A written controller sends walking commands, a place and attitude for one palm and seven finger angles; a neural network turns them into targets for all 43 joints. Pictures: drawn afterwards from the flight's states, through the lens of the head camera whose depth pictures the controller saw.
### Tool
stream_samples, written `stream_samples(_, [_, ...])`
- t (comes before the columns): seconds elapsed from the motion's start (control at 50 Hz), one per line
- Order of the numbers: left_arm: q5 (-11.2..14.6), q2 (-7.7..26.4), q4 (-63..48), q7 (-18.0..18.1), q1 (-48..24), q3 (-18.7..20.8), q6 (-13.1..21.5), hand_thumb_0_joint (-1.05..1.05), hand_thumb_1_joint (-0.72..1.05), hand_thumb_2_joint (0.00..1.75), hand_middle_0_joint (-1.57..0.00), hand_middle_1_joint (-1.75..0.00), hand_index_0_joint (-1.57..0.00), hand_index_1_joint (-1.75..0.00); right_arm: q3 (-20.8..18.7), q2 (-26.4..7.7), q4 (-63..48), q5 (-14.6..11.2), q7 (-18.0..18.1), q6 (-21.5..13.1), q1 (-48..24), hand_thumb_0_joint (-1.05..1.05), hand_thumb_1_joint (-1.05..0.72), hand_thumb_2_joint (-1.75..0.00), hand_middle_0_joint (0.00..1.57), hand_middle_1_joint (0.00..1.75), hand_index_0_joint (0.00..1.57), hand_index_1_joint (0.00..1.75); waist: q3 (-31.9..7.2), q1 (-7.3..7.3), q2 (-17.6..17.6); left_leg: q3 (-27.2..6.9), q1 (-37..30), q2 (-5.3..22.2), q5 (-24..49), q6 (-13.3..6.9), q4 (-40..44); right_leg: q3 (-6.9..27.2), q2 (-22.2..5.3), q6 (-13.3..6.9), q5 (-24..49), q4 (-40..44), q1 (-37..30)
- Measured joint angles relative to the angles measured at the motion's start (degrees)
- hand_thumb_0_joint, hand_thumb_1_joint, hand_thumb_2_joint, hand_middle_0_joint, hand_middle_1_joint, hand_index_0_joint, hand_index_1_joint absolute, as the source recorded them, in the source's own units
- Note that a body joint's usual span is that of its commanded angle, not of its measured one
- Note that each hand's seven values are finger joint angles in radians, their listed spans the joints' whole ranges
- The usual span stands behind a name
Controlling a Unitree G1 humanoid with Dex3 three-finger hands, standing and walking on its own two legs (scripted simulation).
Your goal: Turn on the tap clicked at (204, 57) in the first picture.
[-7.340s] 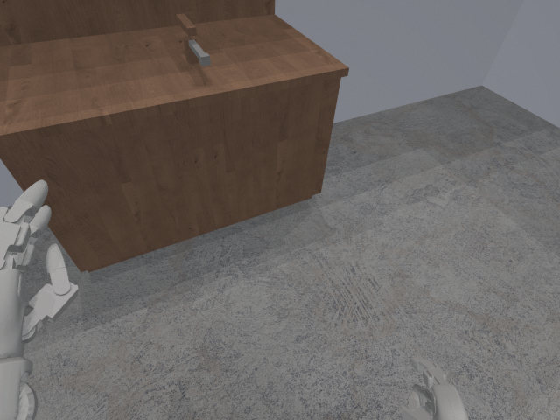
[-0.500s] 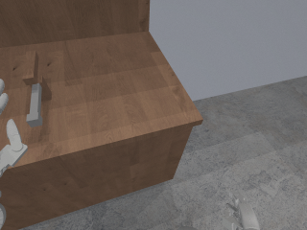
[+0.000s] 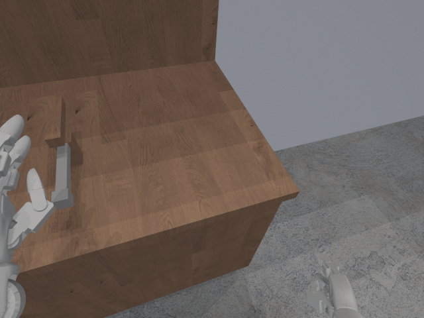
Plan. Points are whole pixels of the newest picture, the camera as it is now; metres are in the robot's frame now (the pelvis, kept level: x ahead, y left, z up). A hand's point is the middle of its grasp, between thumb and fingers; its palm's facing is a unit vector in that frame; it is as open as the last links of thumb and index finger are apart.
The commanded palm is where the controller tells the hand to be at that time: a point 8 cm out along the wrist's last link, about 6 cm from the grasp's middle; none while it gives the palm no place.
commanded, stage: come to a stop and stand still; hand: left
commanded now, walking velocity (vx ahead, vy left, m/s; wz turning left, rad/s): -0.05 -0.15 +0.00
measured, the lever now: (62, 199) +0.29 +0.32 +0.03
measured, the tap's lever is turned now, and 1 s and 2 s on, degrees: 0 0 0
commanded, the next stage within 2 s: look again from close up in 1.34 s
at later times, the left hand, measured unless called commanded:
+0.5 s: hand (23, 164) +0.25 +0.28 +0.21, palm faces +0.43 -0.76 -0.49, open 7.5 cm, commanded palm +0.16 +0.28 +0.18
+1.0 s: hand (10, 173) +0.24 +0.29 +0.20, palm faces +0.42 -0.83 -0.38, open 7.5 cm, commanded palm +0.18 +0.32 +0.18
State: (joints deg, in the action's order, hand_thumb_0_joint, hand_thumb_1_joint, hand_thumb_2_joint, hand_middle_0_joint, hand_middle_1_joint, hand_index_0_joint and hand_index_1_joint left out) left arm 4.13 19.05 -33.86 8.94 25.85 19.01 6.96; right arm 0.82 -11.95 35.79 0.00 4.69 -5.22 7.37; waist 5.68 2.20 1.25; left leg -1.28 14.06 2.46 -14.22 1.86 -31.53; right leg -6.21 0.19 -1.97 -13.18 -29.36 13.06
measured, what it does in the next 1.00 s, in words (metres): stands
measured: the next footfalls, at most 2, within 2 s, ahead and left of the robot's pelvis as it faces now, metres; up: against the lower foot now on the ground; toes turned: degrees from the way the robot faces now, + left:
none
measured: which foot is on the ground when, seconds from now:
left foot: down 0.00-1.00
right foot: down 0.00-1.00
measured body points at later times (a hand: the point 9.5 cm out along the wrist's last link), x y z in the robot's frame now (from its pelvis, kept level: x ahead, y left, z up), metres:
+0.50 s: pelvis +0.00 +0.00 +0.01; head +0.04 +0.02 +0.46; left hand +0.22 +0.32 +0.23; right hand +0.19 -0.22 -0.07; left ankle +0.03 +0.14 -0.73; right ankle +0.04 -0.10 -0.73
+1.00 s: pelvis +0.01 +0.04 +0.01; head +0.04 +0.07 +0.45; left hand +0.21 +0.34 +0.22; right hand +0.18 -0.18 -0.07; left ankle +0.03 +0.14 -0.73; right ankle +0.03 -0.10 -0.73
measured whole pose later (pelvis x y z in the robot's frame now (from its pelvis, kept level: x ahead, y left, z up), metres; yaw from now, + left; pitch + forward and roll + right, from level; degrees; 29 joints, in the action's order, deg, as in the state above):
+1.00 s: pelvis +0.01 +0.04 +0.01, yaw -1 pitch -1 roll -2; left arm 2.5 23.4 -29.6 6.2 20.4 24.4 14.4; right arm 2.2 -10.4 34.7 -0.3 1.0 -10.1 12.6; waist 5.0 2.6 2.0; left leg 1.4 14.2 0.8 -13.9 -1.4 -29.3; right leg -3.8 -1.4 1.1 -10.1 -23.8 12.3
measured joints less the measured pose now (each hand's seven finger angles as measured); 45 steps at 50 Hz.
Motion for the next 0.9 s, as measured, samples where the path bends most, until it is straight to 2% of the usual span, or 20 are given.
stream_samples(0.1, [-0.11,2.21,1.43,0.03,-1.92,2.30,-0.02,0.02,0.89,0.89,-0.21,-0.30,-0.21,-0.30,1.24,1.84,-1.19,-0.03,-0.21,-0.60,0.63,0.01,-0.90,-0.90,0.20,0.30,0.21,0.30,-1.61,-0.29,0.25,0.60,-0.95,-0.34,2.18,-0.59,4.78,0.51,-0.10,0.72,2.94,5.69,-1.24])
stream_samples(0.2, [0.24,1.11,3.19,-0.55,-1.74,1.78,-1.31,0.02,0.89,0.90,-0.21,-0.30,-0.20,-0.30,2.02,2.84,-1.94,-0.05,-1.20,0.04,0.46,0.01,-0.90,-0.90,0.20,0.30,0.21,0.30,-2.25,-0.61,-0.40,1.43,-1.28,-0.31,3.25,-0.87,7.27,1.29,0.05,1.09,4.77,9.06,-1.69])
stream_samples(0.32, [0.67,0.38,2.20,-1.64,0.78,-0.66,-2.70,0.02,0.89,0.89,-0.21,-0.30,-0.20,-0.30,1.94,2.72,-2.45,-0.18,-1.34,0.98,0.51,0.01,-0.90,-0.90,0.20,0.30,0.21,0.30,-1.90,-0.97,-0.81,1.74,-1.41,-0.08,3.42,-0.90,7.93,1.59,0.32,1.15,5.46,10.48,-2.05])
stream_samples(0.44, [1.00,1.64,1.12,-1.27,1.77,0.45,-2.00,0.02,0.89,0.89,-0.21,-0.30,-0.21,-0.30,1.14,1.42,-2.15,-0.36,-0.89,1.48,1.16,0.01,-0.90,-0.90,0.20,0.30,0.21,0.30,-2.14,-1.05,-1.28,1.39,-1.74,0.20,3.17,-0.72,7.69,1.27,0.63,0.89,5.36,10.77,-2.71])
stream_samples(0.46, [-1.43,3.97,2.08,-2.70,-1.31,1.44,-2.02,0.02,0.89,0.89,-0.22,-0.30,-0.21,-0.30,0.37,1.14,-2.69,0.13,-0.71,0.61,2.37,0.01,-0.90,-0.90,0.20,0.30,0.21,0.30,-2.11,-0.02,-1.36,1.11,-0.88,0.33,3.01,-0.78,6.72,0.91,0.73,0.93,5.21,10.37,-2.32])
stream_samples(0.48, [-2.82,7.55,5.11,-4.14,-6.90,3.14,-0.47,0.02,0.88,0.89,-0.22,-0.30,-0.21,-0.30,-0.25,0.85,-2.48,-0.15,-0.58,-0.56,3.24,0.01,-0.90,-0.90,0.20,0.30,0.21,0.30,-1.73,1.19,-1.17,0.61,0.18,0.34,2.79,-0.73,5.55,0.38,0.69,0.77,4.77,9.06,-1.36])
stream_samples(0.5, [-3.06,10.40,8.34,-4.63,-12.32,5.32,0.83,0.02,0.88,0.89,-0.22,-0.30,-0.21,-0.30,-0.51,0.65,-1.71,-0.19,-0.85,-0.84,3.15,0.01,-0.90,-0.90,0.20,0.30,0.21,0.30,-0.92,1.85,-0.73,0.28,0.62,0.24,2.70,-0.58,4.90,0.05,0.55,0.48,4.24,7.64,-0.65])
stream_samples(0.54, [-2.24,12.92,13.81,-4.43,-19.39,9.39,2.63,0.02,0.88,0.89,-0.22,-0.30,-0.21,-0.30,-0.60,0.17,-0.77,-0.40,-1.86,-0.70,2.64,0.01,-0.90,-0.90,0.20,0.30,0.21,0.30,-0.12,2.35,-0.11,0.67,1.10,0.40,2.69,-0.26,4.33,0.44,0.61,0.15,3.86,6.15,0.49])
stream_samples(0.56, [-1.49,12.76,15.27,-4.16,-20.40,10.76,3.06,0.02,0.88,0.89,-0.22,-0.30,-0.21,-0.30,-0.69,-0.20,-0.86,-0.63,-2.52,-0.76,2.67,0.01,-0.90,-0.90,0.20,0.30,0.21,0.30,-0.14,2.11,-0.12,1.16,1.28,0.50,2.61,-0.33,4.11,0.92,0.68,0.22,3.92,5.79,0.95])
stream_samples(0.6, [-0.15,9.74,15.44,-3.60,-17.80,10.63,3.37,0.02,0.89,0.89,-0.21,-0.30,-0.20,-0.30,-1.22,-1.09,-1.49,-1.44,-3.96,-1.02,3.23,0.01,-0.90,-0.90,0.20,0.30,0.21,0.30,-0.53,1.05,-0.73,2.34,0.89,0.43,2.42,-0.77,4.16,2.08,0.56,0.76,4.03,5.50,1.14])
stream_samples(0.66, [-0.37,2.71,11.67,-4.35,-8.33,3.64,2.91,0.02,0.90,0.90,-0.20,-0.29,-0.19,-0.29,-1.78,-2.24,-2.59,-1.92,-4.82,-1.45,4.85,0.01,-0.90,-0.90,0.20,0.30,0.21,0.30,-1.34,-0.98,-1.91,3.52,-0.06,-0.06,1.90,-1.62,4.19,3.25,0.06,1.66,3.88,5.50,0.54])
stream_samples(0.72, [-1.60,-0.34,9.06,-5.77,0.75,-3.30,2.76,0.02,0.90,0.90,-0.20,-0.30,-0.20,-0.30,-1.32,-1.64,-2.54,-1.65,-4.05,-1.39,5.70,0.01,-0.90,-0.90,0.20,0.30,0.21,0.30,-1.73,-2.75,-1.17,4.10,-0.42,-0.44,1.33,-2.12,3.82,3.82,-0.33,1.97,3.37,4.96,0.40])
stream_samples(0.78, [-2.05,1.42,7.91,-6.31,3.97,-4.28,2.71,0.02,0.89,0.89,-0.21,-0.30,-0.21,-0.30,-0.38,0.03,-2.69,-1.25,-2.88,-1.51,6.77,0.01,-0.90,-0.90,0.20,0.30,0.20,0.30,-0.92,-3.07,1.15,3.68,-0.12,-0.76,1.02,-2.26,3.11,3.42,-0.68,2.01,2.81,4.12,0.54])
stream_samples(0.84, [-1.91,4.52,6.62,-5.01,1.85,-1.14,2.87,0.02,0.88,0.89,-0.22,-0.30,-0.21,-0.30,0.31,1.17,-3.04,-1.17,-2.30,-2.07,7.58,0.01,-0.90,-0.90,0.20,0.30,0.20,0.30,0.49,-1.83,2.64,3.02,0.32,-1.02,0.91,-2.41,2.46,2.77,-0.95,2.11,2.62,3.68,0.57])
stream_samples(0.9, [-1.86,6.06,5.42,-3.69,-2.44,2.99,4.03,0.02,0.88,0.89,-0.22,-0.30,-0.22,-0.30,0.79,1.36,-2.54,-0.91,-2.48,-3.51,7.31,0.01,-0.90,-0.90,0.20,0.30,0.20,0.30,1.30,-0.48,2.20,2.37,0.69,-1.19,0.62,-2.66,1.69,2.14,-1.11,2.36,2.72,4.05,0.15])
